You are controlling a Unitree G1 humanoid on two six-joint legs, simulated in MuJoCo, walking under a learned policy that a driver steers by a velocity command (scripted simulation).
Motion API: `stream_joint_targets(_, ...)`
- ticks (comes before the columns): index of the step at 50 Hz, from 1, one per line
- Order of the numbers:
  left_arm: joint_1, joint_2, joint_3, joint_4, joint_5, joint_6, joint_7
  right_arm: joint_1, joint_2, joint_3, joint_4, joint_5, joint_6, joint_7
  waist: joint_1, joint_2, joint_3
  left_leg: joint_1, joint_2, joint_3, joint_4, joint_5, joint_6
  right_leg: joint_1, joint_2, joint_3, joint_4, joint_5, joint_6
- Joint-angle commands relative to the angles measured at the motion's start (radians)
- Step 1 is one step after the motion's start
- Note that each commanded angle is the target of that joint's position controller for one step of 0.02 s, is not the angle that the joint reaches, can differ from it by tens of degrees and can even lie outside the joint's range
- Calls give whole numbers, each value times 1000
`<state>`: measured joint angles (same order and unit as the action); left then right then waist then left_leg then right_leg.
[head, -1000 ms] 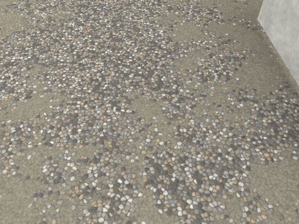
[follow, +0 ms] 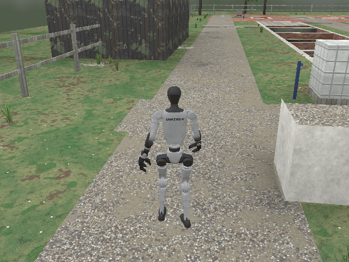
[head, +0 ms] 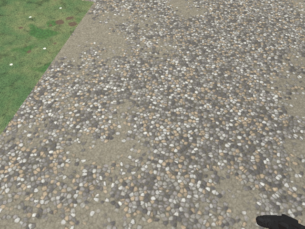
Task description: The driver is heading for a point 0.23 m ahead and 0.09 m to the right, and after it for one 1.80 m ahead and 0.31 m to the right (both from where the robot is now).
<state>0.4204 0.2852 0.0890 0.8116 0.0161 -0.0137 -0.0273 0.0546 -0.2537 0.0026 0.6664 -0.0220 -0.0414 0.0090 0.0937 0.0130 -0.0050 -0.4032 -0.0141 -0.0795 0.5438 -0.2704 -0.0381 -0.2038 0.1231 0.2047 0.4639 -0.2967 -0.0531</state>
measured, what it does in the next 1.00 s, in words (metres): walks ahead, turning right: left foot, then right foot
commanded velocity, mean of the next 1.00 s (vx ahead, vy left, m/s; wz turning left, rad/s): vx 0.16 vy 0.00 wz -0.37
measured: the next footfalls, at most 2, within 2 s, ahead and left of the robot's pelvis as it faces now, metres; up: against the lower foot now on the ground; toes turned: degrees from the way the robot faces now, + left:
left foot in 0.02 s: +0.10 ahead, +0.12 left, +0.00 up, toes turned -5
right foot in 0.42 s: +0.29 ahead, -0.14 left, +0.00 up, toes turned -26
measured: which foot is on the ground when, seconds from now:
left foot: up 0.00-0.00, down 0.02-0.42, up 0.44-0.94, down 0.96-1.00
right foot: down 0.00-0.02, up 0.04-0.40, down 0.42-0.94, up 0.96-1.00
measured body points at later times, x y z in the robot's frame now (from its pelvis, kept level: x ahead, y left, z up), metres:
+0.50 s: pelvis +0.19 -0.04 -0.03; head +0.25 -0.07 +0.42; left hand +0.48 +0.11 -0.12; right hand +0.13 -0.32 -0.15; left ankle +0.12 +0.13 -0.65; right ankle +0.25 -0.12 -0.74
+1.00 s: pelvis +0.27 -0.03 -0.01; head +0.30 -0.01 +0.44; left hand +0.49 +0.18 -0.13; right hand +0.27 -0.32 -0.11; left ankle +0.27 +0.05 -0.74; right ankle +0.25 -0.13 -0.72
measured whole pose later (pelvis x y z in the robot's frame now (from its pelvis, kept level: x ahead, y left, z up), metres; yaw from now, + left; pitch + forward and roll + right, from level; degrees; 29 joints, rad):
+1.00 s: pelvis +0.27 -0.03 -0.01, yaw -17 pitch +0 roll -1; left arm 0.16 0.28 0.05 0.74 0.02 0.04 0.04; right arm 0.26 -0.27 -0.05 0.73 -0.01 0.04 0.02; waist -0.02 -0.04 0.04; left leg -0.24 -0.05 -0.01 0.58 -0.33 0.07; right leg -0.37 0.02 -0.07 0.75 -0.44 -0.02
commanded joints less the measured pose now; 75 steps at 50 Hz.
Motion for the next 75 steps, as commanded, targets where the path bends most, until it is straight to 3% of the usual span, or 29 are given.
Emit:
stream_joint_targets(1,-170,76,17,-132,-10,-36,2,300,-221,-74,10,-11,-38,-43,-236,94,-69,619,198,-182,-196,-200,63,-512,-58,120,161,-313,-38)
stream_joint_targets(2,-145,11,-5,-169,-28,-42,5,343,-317,-95,3,-38,-33,-54,-230,277,-129,668,461,-585,-371,-505,145,-625,42,-73,455,-337,-14)
stream_joint_targets(3,-129,89,6,-160,1,-26,14,282,-278,-96,4,-44,-28,-56,-172,170,-54,544,488,-635,-367,-467,200,-648,-72,-121,591,-249,-9)
stream_joint_targets(5,-161,103,17,-135,12,-4,1,202,-125,-56,-9,-24,-35,-43,-130,36,54,420,364,-316,-323,-16,184,-593,-144,-132,644,-118,15)
stream_joint_targets(7,-146,90,20,-134,21,26,-18,183,-101,-47,-6,-10,-37,-40,-99,115,45,388,287,-92,-279,420,157,-548,-160,-176,692,-62,51)
stream_joint_targets(9,-183,73,14,-167,17,44,-33,207,-111,-53,7,3,-35,-33,-92,129,15,387,269,35,-234,691,150,-536,-157,-203,697,-19,70)
stream_joint_targets(15,-339,27,-21,-252,14,52,-67,183,-157,-74,22,10,-13,-41,-104,131,46,311,248,245,-216,649,121,-368,-156,-288,317,180,49)
stream_joint_targets(20,-142,104,12,-204,34,40,-23,219,-211,-99,33,39,4,-29,-21,90,-102,321,262,298,240,888,83,-21,-21,-356,113,112,-65)
stream_joint_targets(21,-33,146,31,-175,47,26,0,228,-198,-94,25,43,3,-20,46,5,-167,168,225,301,502,584,39,182,-50,-267,-1,263,-104)
stream_joint_targets(22,-91,276,55,-203,34,28,13,327,-58,-62,-14,15,11,-10,-61,-207,-217,-203,81,297,820,-395,-13,436,-372,131,72,751,-200)
stream_joint_targets(23,-35,330,81,-239,-18,39,11,310,-149,-76,-39,-8,31,-20,18,-155,-424,-252,3,81,970,-400,-29,503,-508,444,-13,824,-364)
stream_joint_targets(24,-85,267,64,-234,-27,50,20,250,-163,-78,-38,-9,39,-28,0,-59,-337,-275,61,27,937,-295,-20,422,-485,332,-54,700,-341)
stream_joint_targets(25,-144,194,40,-229,-30,52,26,209,-158,-72,-36,-2,39,-33,-24,-36,-187,-259,89,45,862,-222,-17,256,-441,224,-82,661,-311)
stream_joint_targets(27,-208,106,7,-213,-24,41,35,234,-150,-72,-10,-17,54,-36,-93,-45,-82,-157,114,43,714,-167,-13,70,-328,104,-104,691,-227)
stream_joint_targets(31,-216,113,-3,-173,3,14,26,299,-106,-61,41,-3,82,-30,-125,-36,-129,-36,74,69,595,-119,0,-13,-290,3,-116,776,-201)
stream_joint_targets(35,-237,27,-47,-136,19,5,31,257,-54,-41,71,9,94,-19,-104,-102,-93,82,79,65,338,-30,19,-72,-268,-80,-203,431,-148)
stream_joint_targets(39,-207,109,-23,-116,19,25,41,173,-116,-63,42,11,102,-5,-68,-113,-17,34,39,80,289,-111,38,-37,-337,-47,-200,219,-179)
stream_joint_targets(46,-233,129,-7,-110,1,39,67,226,-71,-62,27,19,79,13,-111,-87,-30,150,-3,131,-18,-86,84,43,-373,-132,-11,406,-127)
stream_joint_targets(47,-222,127,-3,-107,0,38,68,232,-101,-69,23,12,71,10,-116,-33,-16,196,22,36,-155,15,109,-9,-332,-180,75,307,-65)
stream_joint_targets(48,-207,93,-9,-133,9,41,64,255,-203,-92,10,-4,60,4,-98,163,-14,292,230,-279,-252,213,166,-190,-220,-284,305,38,17)
stream_joint_targets(49,-318,56,-23,-199,3,48,74,313,-311,-127,21,3,63,3,-145,280,60,307,385,-523,-234,628,325,-433,-33,-272,434,-329,67)
stream_joint_targets(50,-322,65,-27,-195,17,54,74,363,-286,-132,30,7,66,-3,-156,149,28,334,365,-477,-212,682,381,-450,-72,-168,594,-336,78)
stream_joint_targets(52,-289,83,-21,-169,-2,48,62,231,-218,-118,6,19,84,-12,-88,52,36,315,223,-318,-197,557,303,-451,-107,-133,619,-164,89)
stream_joint_targets(54,-281,104,-16,-165,14,46,50,194,-196,-115,-16,27,88,-14,-87,76,-18,360,159,-275,-171,629,264,-438,-106,-144,627,-95,105)
stream_joint_targets(64,-371,118,-35,-213,-1,40,51,275,-267,-149,-20,13,91,-14,-150,106,-46,381,113,-462,-115,533,247,-405,-68,-100,385,-70,108)
stream_joint_targets(71,-259,138,-37,-186,-12,13,66,161,-247,-138,-47,12,90,-10,-83,142,-53,220,50,-512,-60,506,151,-50,-50,-111,51,14,62)
stream_joint_targets(72,-234,138,-35,-179,-4,7,73,152,-230,-130,-47,22,87,-14,-63,110,-45,151,16,-483,-24,370,110,60,-81,-96,-83,115,49)
stream_joint_targets(74,-299,271,-20,-219,4,16,77,304,-155,-108,-49,15,85,-23,-145,-237,-76,-68,-237,-176,272,-382,34,190,-492,391,-211,206,-112)
stream_joint_targets(75,-232,246,-15,-190,0,23,66,277,-235,-123,-29,-11,88,-27,-106,-190,-76,-72,-179,-139,432,-370,25,125,-508,426,-191,278,-196)
Velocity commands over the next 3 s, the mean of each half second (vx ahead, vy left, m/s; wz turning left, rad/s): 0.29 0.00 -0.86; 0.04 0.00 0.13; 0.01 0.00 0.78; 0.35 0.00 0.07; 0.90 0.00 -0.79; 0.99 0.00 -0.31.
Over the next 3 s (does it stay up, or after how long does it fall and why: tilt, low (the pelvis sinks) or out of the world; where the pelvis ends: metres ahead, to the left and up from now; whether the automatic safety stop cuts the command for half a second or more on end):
stays up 1.21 -0.25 0.00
